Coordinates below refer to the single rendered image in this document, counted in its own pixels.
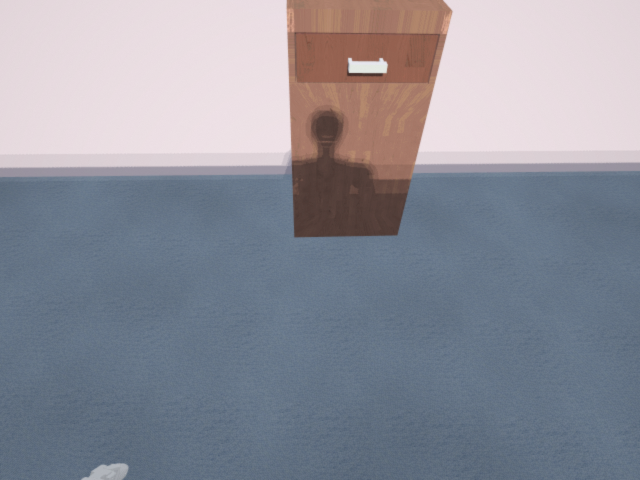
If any cabinet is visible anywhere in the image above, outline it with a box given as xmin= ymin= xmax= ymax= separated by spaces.
xmin=287 ymin=0 xmax=453 ymax=237

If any drawer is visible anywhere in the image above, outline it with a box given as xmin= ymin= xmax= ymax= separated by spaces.
xmin=296 ymin=32 xmax=438 ymax=83

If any handle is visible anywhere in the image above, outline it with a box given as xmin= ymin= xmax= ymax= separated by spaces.
xmin=348 ymin=58 xmax=388 ymax=73

